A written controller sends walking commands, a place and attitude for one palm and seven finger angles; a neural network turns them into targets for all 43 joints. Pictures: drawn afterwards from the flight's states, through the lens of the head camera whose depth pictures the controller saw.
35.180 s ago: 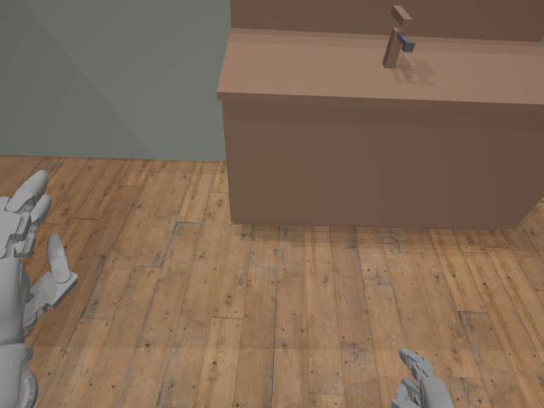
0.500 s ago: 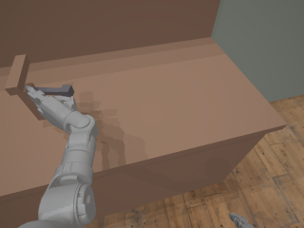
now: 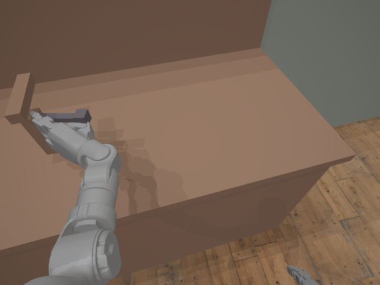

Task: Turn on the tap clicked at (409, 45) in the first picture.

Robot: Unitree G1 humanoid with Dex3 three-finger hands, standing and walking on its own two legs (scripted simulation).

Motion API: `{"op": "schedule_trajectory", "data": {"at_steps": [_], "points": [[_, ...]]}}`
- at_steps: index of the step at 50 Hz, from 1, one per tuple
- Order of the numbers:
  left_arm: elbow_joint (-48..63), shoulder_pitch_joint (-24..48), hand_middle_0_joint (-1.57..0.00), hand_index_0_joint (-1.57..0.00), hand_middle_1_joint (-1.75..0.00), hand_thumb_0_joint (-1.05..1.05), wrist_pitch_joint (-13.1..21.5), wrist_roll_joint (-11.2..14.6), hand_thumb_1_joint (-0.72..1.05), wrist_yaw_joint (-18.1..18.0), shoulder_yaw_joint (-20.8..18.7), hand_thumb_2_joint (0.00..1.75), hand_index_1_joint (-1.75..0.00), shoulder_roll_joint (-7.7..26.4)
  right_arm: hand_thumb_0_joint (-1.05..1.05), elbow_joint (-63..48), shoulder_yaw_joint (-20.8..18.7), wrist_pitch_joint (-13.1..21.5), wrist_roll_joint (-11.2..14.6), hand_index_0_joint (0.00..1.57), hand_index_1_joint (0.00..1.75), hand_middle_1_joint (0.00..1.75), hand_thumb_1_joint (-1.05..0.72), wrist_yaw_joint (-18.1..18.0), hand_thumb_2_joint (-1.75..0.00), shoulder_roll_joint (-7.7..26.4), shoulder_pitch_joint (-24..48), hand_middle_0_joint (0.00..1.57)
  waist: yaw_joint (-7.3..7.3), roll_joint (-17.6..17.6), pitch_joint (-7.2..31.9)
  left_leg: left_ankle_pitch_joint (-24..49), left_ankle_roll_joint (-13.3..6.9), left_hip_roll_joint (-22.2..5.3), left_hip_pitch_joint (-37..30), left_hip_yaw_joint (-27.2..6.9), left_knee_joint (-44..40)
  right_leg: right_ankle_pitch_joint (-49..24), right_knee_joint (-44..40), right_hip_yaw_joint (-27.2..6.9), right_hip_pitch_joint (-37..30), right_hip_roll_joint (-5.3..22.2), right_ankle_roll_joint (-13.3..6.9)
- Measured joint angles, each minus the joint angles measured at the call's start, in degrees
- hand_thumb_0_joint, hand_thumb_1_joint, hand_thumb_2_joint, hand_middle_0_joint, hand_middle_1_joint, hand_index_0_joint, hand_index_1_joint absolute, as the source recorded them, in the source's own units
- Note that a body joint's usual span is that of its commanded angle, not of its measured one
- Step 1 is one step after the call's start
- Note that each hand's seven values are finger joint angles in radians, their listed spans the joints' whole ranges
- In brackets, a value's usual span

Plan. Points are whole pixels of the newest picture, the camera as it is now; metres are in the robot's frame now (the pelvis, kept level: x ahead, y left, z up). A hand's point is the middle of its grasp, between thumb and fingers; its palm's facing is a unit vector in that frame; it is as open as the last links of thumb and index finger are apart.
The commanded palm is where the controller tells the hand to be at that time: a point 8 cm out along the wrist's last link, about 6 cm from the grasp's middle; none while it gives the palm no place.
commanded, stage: lift the hand up off the lever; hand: left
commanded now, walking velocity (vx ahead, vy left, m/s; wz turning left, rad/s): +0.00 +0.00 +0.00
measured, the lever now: (82, 117) +0.45 +0.26 +0.10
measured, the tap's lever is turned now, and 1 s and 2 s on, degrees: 74 74 74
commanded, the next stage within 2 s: draw the hand back beside the body in 1.76 s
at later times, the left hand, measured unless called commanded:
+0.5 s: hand (86, 124) +0.42 +0.24 +0.11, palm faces +0.86 -0.50 -0.06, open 7.9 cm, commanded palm +0.38 +0.26 +0.14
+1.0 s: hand (81, 115) +0.42 +0.24 +0.14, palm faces +0.85 -0.53 -0.06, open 7.8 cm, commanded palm +0.37 +0.25 +0.16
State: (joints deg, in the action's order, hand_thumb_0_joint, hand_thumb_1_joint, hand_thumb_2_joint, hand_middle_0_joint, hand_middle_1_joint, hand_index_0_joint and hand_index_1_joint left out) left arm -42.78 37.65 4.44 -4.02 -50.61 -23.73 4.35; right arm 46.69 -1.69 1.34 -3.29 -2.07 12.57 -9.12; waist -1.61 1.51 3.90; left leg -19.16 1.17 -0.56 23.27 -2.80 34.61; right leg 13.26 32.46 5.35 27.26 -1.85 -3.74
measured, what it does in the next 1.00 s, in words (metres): stands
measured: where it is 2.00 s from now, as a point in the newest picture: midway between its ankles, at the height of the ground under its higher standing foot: outside the picture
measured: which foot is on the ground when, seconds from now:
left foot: down 0.00-1.00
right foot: down 0.00-1.00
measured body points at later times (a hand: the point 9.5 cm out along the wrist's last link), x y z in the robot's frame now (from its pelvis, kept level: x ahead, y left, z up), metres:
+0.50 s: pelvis +0.01 +0.00 +0.00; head +0.04 -0.01 +0.45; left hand +0.37 +0.26 +0.11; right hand +0.17 -0.24 -0.12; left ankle -0.02 +0.14 -0.73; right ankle +0.03 -0.08 -0.73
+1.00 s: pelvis +0.01 +0.00 +0.01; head +0.02 -0.01 +0.46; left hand +0.37 +0.26 +0.14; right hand +0.16 -0.24 -0.11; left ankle -0.02 +0.14 -0.73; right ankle +0.03 -0.08 -0.73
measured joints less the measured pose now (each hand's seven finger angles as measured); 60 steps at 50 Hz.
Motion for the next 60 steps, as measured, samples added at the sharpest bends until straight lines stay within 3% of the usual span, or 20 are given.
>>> {"op": "schedule_trajectory", "data": {"at_steps": [17, 31, 50, 60], "points": [[6.0, -1.8, -0.03, -0.11, -0.1, 0.04, -5.9, 0.5, 0.92, 1.5, 0.7, 0.91, -0.13, -2.0, 0.0, -0.5, -0.1, 0.7, -0.4, 0.21, 0.3, 0.3, -0.9, 0.3, -0.9, -0.4, 1.6, 0.2, 1.4, 0.0, -0.3, -0.2, 0.0, 0.2, -2.3, 0.0, -1.3, 0.7, -0.5, -0.1, -2.0, 0.2, 0.1], [10.2, -2.7, -0.04, -0.15, -0.11, 0.02, -10.8, 1.0, 0.9, 2.5, 0.4, 0.9, -0.15, -2.3, 0.0, -0.8, 0.0, 0.8, -0.3, 0.21, 0.3, 0.3, -0.9, 0.2, -0.9, -0.6, 2.2, 0.2, 1.73, 0.0, -0.4, -0.1, 0.1, 0.1, -4.1, 0.3, -2.2, 0.7, -1.1, -0.4, -3.5, 0.1, 0.1], [12.3, -1.2, -0.07, -0.17, -0.12, 0.02, -14.9, 1.3, 0.9, 2.9, 1.4, 0.9, -0.16, -1.5, 0.01, -0.1, 0.2, 1.2, 0.4, 0.21, 0.3, 0.3, -0.9, 0.0, -0.9, -0.5, 2.1, 0.2, 2.15, 0.6, -0.6, 1.2, 0.1, 0.1, -6.3, 0.5, -4.2, -0.7, -3.1, -0.5, -5.7, 0.0, 0.1], [13.3, -0.4, -0.1, -0.15, -0.13, 0.02, -15.2, 1.0, 0.9, 3.6, 2.2, 0.9, -0.15, -0.6, 0.01, 0.0, 0.2, 1.1, 0.7, 0.21, 0.3, 0.3, -0.9, -0.1, -0.9, -0.3, 2.5, 0.2, 2.63, 1.1, -0.7, 2.1, 0.1, -0.2, -7.9, 0.5, -6.1, -1.7, -5.3, -0.5, -7.4, -0.2, 0.1]]}}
